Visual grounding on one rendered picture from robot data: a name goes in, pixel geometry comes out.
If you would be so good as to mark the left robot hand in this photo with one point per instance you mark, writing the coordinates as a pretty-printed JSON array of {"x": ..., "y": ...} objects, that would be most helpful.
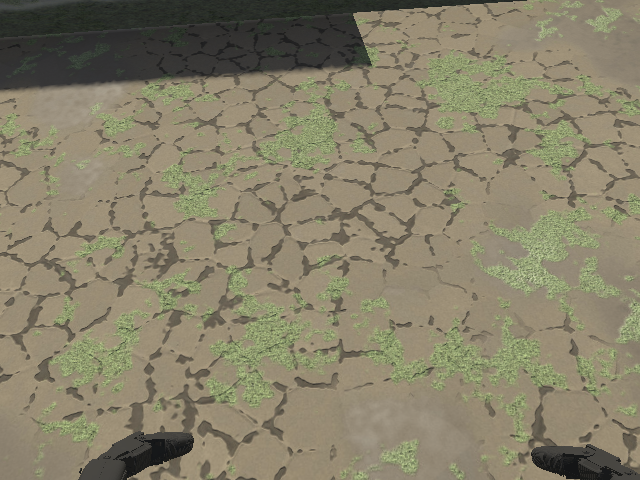
[{"x": 136, "y": 452}]

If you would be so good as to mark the right robot hand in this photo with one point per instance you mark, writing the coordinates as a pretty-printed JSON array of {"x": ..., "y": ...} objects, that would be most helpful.
[{"x": 589, "y": 463}]

